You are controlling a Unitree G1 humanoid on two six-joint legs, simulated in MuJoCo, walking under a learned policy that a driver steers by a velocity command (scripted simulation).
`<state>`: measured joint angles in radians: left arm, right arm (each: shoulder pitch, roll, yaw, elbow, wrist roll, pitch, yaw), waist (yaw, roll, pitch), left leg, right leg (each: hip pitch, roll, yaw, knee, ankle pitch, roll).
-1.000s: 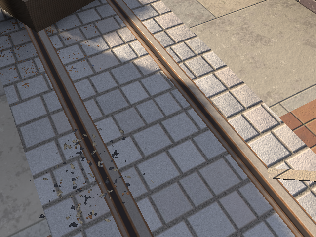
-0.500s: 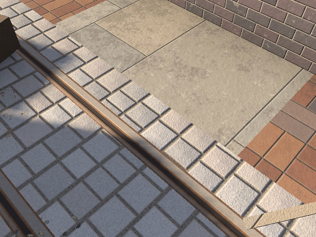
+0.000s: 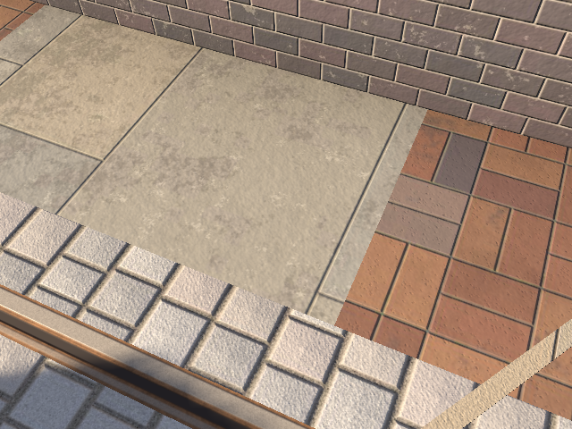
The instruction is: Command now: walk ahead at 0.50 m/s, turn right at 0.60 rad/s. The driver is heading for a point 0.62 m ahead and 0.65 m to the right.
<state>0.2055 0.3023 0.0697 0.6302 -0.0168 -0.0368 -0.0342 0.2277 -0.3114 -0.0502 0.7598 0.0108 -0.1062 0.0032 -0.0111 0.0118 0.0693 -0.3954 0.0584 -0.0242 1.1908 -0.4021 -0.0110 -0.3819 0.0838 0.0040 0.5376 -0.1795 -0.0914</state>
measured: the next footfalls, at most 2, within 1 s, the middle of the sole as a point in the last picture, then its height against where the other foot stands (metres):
left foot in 0.34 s outside the picture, level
right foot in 0.84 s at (400, 374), level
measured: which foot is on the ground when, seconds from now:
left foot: up 0.00-0.32, down 0.34-0.86, up 0.88-1.00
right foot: down 0.00-0.36, up 0.38-0.82, down 0.84-1.00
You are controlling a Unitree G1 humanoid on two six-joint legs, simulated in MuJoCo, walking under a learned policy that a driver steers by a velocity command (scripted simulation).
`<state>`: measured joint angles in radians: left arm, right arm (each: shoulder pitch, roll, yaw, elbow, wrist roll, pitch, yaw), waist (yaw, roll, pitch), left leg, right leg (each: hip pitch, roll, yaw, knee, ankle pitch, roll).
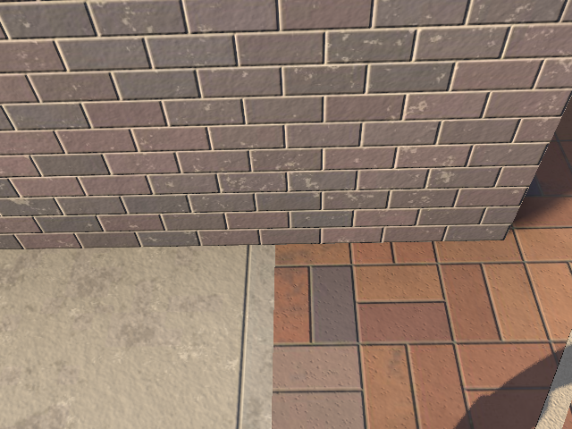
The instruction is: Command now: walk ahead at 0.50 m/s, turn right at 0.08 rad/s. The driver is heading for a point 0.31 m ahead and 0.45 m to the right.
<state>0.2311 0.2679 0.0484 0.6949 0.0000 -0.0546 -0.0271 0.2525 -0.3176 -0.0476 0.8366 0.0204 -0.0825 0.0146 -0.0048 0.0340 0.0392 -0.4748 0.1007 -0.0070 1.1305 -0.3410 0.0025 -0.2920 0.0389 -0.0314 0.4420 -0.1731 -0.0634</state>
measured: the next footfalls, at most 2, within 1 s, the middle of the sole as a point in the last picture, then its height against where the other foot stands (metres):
left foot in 0.34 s outside the picture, level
right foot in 0.80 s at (387, 411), level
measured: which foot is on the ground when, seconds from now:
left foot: up 0.00-0.32, down 0.34-0.80, up 0.82-1.00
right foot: down 0.00-0.34, up 0.36-0.78, down 0.80-1.00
